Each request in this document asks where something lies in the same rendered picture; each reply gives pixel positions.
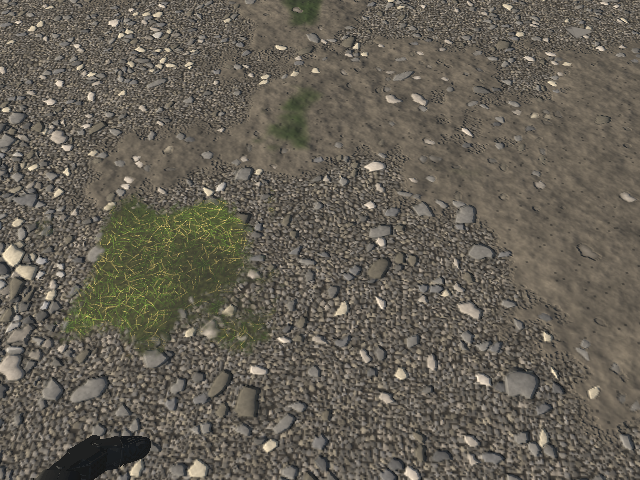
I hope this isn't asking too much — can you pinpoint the robot left hand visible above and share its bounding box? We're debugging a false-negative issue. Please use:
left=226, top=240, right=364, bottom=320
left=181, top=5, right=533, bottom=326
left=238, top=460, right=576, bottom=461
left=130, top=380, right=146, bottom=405
left=32, top=435, right=151, bottom=480

